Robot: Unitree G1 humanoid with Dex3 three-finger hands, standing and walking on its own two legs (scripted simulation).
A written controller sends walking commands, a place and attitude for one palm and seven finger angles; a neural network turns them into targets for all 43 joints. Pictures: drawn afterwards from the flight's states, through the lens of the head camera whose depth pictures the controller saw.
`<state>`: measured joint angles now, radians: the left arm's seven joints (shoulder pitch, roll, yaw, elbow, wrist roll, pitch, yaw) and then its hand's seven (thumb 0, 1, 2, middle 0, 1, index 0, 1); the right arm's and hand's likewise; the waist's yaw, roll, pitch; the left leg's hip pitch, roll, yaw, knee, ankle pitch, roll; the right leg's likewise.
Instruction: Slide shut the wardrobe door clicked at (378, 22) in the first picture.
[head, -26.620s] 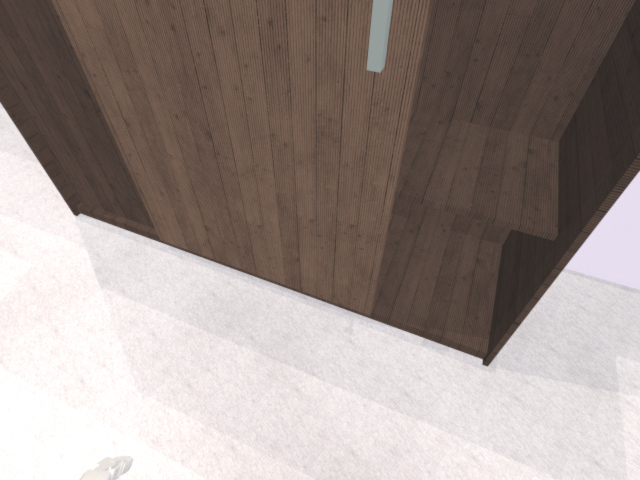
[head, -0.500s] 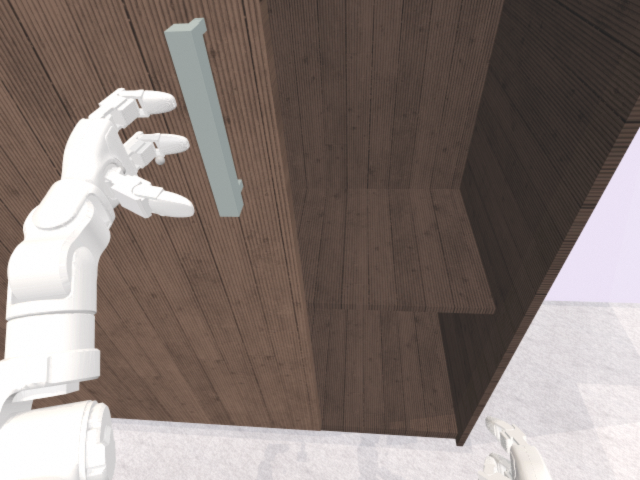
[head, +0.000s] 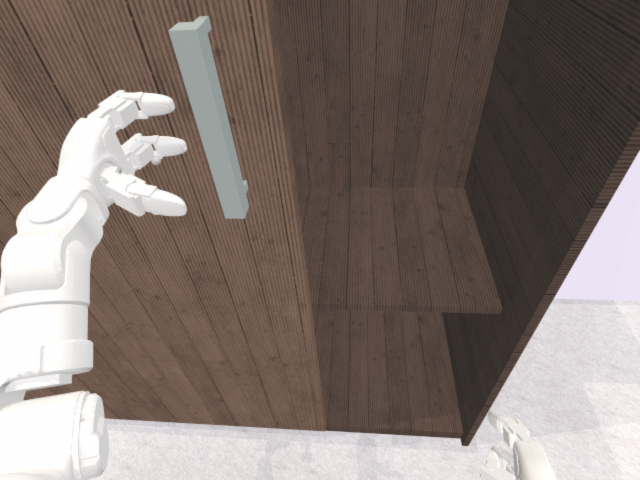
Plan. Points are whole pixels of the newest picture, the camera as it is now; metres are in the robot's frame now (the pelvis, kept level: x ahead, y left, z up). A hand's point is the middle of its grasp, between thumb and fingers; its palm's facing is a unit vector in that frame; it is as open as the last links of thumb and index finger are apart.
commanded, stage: move the hooked fingers beside the handle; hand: left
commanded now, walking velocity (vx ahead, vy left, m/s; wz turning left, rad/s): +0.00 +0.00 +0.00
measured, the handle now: (221, 126) +0.43 +0.13 +0.27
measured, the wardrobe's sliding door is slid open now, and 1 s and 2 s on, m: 0.40 0.40 0.40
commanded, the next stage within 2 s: none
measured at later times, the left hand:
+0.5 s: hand (161, 177) +0.36 +0.18 +0.25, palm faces -0.02 -1.00 -0.07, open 14.0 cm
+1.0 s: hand (148, 134) +0.36 +0.18 +0.30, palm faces +0.02 -1.00 -0.07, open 13.9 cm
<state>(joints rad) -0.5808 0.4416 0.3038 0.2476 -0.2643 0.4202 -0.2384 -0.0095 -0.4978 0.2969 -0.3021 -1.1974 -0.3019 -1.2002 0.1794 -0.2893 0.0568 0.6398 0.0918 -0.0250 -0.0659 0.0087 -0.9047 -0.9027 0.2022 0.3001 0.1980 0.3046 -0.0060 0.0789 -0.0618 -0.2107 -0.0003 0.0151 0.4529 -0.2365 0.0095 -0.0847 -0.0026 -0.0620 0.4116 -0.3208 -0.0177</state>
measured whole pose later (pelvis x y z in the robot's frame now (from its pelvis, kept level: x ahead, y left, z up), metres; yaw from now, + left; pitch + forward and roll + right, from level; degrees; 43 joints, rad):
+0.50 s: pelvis +0.00 +0.00 +0.00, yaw +0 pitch -1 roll +0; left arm -0.51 0.39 0.28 0.13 -0.27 0.41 -0.21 -0.01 -0.50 0.30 -0.30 -1.20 -0.30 -1.20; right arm 0.17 -0.29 0.06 0.64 0.08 -0.03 -0.07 0.01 -0.90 -0.90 0.20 0.30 0.20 0.30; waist 0.00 0.07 -0.04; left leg -0.21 -0.01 0.01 0.44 -0.22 0.02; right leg -0.08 -0.01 -0.06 0.41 -0.31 -0.01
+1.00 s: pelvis +0.00 -0.01 +0.00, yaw +0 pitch -1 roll +0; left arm -0.59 0.43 0.33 0.16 -0.27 0.38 -0.20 -0.01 -0.50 0.30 -0.31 -1.20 -0.31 -1.20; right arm 0.19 -0.28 0.06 0.67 0.08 -0.02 -0.07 0.01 -0.90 -0.90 0.20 0.30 0.20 0.30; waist -0.01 0.07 -0.06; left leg -0.19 0.01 0.02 0.43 -0.23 0.00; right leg -0.07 0.01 -0.06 0.40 -0.31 -0.03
